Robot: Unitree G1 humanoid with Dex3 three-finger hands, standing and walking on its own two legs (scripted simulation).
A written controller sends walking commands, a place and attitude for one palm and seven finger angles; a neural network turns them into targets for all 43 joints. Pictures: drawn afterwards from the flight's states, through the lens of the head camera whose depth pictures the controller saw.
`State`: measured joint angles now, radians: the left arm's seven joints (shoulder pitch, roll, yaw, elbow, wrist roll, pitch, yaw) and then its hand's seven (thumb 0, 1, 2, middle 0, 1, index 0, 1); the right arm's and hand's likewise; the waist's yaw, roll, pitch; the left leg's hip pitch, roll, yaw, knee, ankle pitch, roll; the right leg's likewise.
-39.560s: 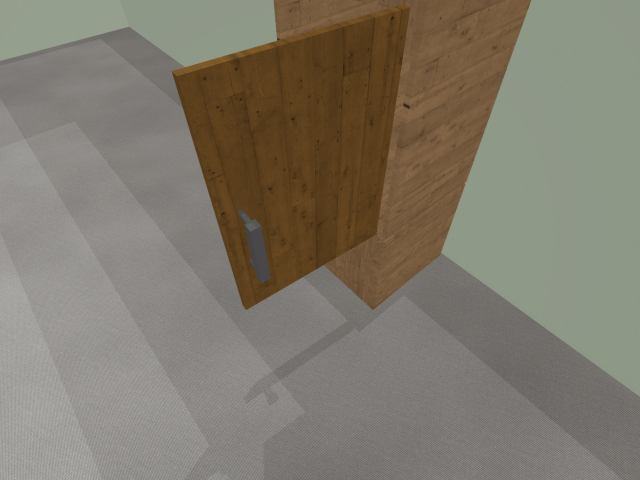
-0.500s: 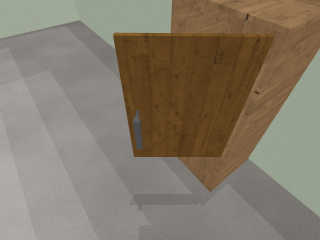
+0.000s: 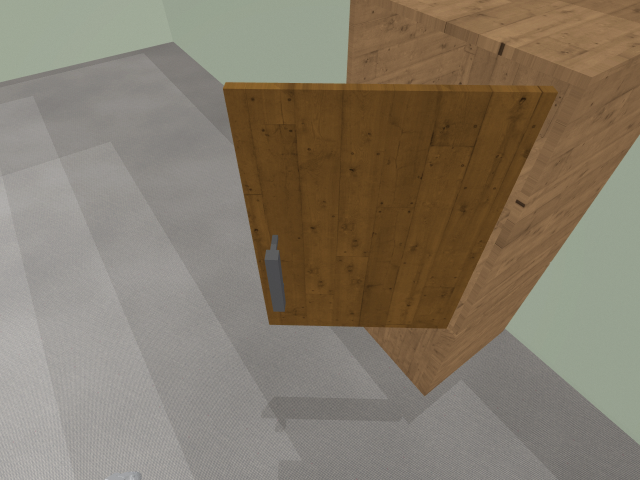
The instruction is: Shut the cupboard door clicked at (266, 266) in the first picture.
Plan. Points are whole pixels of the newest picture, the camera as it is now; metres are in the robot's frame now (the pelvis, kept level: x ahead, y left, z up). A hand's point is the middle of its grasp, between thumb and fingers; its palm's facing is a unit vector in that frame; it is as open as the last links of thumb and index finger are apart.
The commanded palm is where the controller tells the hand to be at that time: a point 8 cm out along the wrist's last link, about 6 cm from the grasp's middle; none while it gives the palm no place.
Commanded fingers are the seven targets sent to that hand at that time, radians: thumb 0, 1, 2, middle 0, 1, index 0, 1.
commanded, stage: come to a stop and stand still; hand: left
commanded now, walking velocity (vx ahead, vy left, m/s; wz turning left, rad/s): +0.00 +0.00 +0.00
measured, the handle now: (277, 274) +0.49 +0.11 -0.11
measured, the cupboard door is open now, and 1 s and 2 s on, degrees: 53 53 53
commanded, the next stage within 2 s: look again from close up in 0.24 s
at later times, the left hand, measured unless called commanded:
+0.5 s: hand out of the picture +0.08 +0.24 -0.15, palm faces -0.01 -0.94 -0.33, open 7.3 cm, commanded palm none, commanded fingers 0.00 0.90 0.90 -0.20 -0.30 -0.20 -0.30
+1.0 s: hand out of the picture +0.09 +0.25 -0.15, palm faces -0.01 -0.95 -0.32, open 7.3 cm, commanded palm none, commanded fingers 0.00 0.90 0.90 -0.20 -0.30 -0.20 -0.30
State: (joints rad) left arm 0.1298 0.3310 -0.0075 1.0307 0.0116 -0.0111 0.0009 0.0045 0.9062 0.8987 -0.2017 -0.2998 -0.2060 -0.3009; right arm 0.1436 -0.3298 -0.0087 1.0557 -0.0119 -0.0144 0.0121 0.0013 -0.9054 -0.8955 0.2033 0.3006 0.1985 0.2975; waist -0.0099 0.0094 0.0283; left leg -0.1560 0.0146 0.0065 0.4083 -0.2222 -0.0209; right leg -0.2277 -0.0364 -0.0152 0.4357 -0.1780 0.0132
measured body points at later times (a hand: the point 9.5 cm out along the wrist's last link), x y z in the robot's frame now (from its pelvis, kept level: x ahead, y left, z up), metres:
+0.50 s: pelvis +0.01 +0.00 +0.00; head +0.02 +0.00 +0.45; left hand +0.08 +0.29 -0.13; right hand +0.09 -0.30 -0.13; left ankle +0.00 +0.13 -0.74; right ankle +0.04 -0.13 -0.74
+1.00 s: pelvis +0.02 +0.00 +0.01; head +0.02 +0.01 +0.46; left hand +0.09 +0.30 -0.13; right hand +0.09 -0.29 -0.13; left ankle +0.00 +0.13 -0.74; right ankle +0.04 -0.13 -0.74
